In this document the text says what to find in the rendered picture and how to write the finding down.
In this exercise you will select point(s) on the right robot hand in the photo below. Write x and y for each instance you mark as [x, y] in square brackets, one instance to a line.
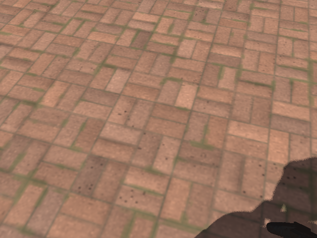
[290, 230]

